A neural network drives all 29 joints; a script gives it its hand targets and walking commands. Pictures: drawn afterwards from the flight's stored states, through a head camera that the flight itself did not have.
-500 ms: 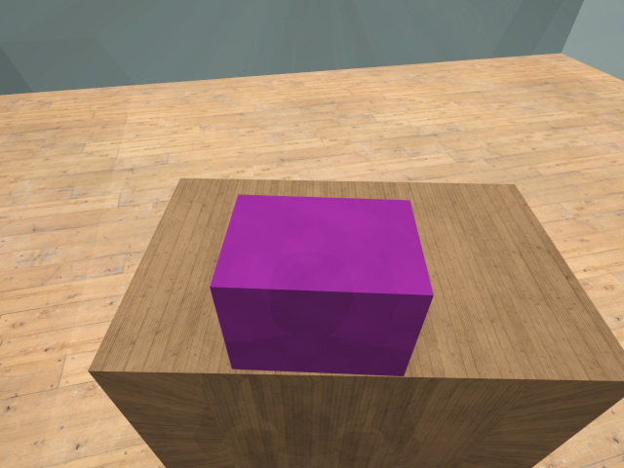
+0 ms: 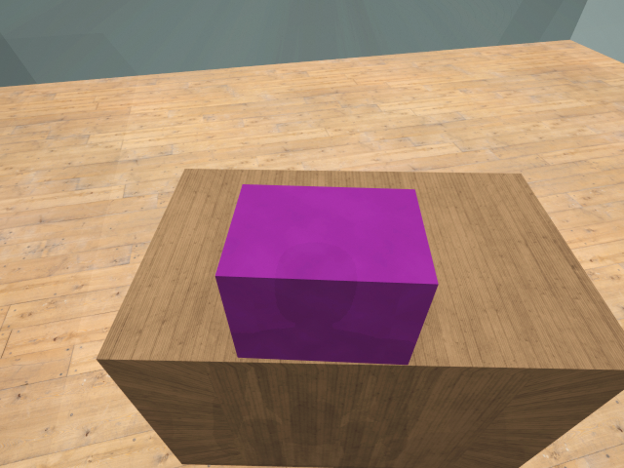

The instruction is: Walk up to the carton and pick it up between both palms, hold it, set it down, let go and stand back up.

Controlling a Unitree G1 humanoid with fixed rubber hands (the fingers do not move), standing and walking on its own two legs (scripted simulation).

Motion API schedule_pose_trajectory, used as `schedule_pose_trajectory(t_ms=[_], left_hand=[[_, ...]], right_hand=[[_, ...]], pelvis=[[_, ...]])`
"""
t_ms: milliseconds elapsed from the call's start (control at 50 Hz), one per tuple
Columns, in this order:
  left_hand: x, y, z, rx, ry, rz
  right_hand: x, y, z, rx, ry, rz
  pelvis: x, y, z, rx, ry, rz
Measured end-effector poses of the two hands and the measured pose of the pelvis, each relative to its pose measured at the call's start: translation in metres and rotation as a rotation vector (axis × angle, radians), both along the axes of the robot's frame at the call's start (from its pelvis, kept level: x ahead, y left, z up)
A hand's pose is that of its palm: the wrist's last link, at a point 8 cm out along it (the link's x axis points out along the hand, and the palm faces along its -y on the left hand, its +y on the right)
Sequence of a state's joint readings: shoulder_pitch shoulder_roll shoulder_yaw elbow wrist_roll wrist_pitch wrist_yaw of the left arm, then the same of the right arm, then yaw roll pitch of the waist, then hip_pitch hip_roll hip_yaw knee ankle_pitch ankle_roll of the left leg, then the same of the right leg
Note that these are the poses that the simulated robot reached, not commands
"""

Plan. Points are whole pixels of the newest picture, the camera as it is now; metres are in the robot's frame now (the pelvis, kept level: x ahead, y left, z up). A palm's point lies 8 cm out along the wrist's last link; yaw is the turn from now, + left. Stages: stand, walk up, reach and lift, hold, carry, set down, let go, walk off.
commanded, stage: stand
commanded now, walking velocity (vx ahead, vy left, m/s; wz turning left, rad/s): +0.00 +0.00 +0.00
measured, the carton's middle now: (325, 274) +0.47 +0.00 -0.03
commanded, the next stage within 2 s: none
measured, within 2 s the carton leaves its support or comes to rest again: neither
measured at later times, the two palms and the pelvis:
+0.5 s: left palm out of the picture -0.01 +0.21 -0.15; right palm out of the picture -0.02 -0.22 -0.15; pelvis +0.00 -0.01 +0.00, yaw +0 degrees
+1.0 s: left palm out of the picture -0.03 +0.19 -0.15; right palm out of the picture -0.03 -0.22 -0.15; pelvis +0.01 -0.01 +0.00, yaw +1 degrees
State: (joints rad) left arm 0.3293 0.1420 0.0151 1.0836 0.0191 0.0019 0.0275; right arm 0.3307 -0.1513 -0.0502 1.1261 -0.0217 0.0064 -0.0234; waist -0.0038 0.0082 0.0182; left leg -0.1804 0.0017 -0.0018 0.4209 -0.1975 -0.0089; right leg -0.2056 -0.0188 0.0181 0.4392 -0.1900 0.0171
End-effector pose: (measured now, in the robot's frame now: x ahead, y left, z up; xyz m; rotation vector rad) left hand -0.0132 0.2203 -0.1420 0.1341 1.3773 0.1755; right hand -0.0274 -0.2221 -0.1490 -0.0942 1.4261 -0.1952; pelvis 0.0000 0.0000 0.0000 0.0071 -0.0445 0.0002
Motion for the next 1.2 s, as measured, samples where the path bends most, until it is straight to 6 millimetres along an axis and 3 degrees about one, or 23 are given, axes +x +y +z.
schedule_pose_trajectory(t_ms=[220,420,560,660,960,1200], left_hand=[[-0.006,-0.017,-0.003,-0.026,0.033,0.009],[0.002,-0.014,-0.003,-0.012,0.020,0.018],[0.009,-0.007,-0.003,-0.001,0.003,0.020],[0.002,-0.005,-0.001,0.012,0.033,0.033],[-0.017,-0.032,-0.005,-0.044,0.113,0.041],[0.011,-0.033,-0.002,-0.029,0.061,0.044]], right_hand=[[0.005,0.009,-0.004,0.035,0.016,0.011],[0.008,0.001,-0.003,0.015,0.015,0.016],[0.012,0.007,-0.003,0.022,0.011,0.030],[0.014,0.012,-0.005,0.036,-0.002,0.023],[0.002,0.004,-0.003,0.024,0.062,0.019],[0.009,0.016,-0.008,0.067,0.056,0.023]], pelvis=[[0.002,-0.004,0.000,-0.004,0.000,0.010],[0.004,-0.005,0.000,-0.004,-0.008,0.010],[0.005,-0.006,0.000,-0.003,-0.009,0.006],[0.006,-0.005,0.000,-0.002,-0.010,0.007],[0.012,-0.009,0.000,-0.002,0.014,0.014],[0.020,-0.015,0.000,0.002,0.014,0.019]])
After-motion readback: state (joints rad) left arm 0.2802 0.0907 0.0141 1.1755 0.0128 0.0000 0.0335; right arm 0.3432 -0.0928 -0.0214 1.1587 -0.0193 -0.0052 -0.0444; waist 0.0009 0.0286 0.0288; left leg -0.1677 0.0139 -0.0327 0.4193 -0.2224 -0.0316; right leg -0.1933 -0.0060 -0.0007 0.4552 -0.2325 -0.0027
